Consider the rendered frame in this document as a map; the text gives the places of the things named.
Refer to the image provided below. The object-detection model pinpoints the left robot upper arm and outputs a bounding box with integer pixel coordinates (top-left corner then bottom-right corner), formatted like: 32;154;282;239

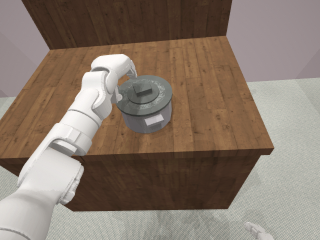
0;147;84;240

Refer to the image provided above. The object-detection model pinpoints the left robot forearm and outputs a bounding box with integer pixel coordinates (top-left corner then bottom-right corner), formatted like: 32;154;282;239
17;65;118;188

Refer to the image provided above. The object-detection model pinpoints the lid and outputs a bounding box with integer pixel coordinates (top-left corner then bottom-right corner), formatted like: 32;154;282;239
116;75;173;117

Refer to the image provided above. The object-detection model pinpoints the pot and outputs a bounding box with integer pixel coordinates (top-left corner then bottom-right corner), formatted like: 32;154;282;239
121;101;172;134

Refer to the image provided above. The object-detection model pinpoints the robot right hand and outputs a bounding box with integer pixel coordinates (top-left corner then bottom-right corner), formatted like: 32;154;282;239
244;221;274;240

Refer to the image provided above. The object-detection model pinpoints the table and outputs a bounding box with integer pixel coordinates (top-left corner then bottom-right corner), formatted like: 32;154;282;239
0;0;274;212

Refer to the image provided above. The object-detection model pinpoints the robot left hand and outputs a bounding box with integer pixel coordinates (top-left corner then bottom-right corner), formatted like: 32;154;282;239
91;54;137;104

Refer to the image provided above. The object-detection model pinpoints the knob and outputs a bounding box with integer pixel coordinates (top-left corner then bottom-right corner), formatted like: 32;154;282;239
132;79;152;97

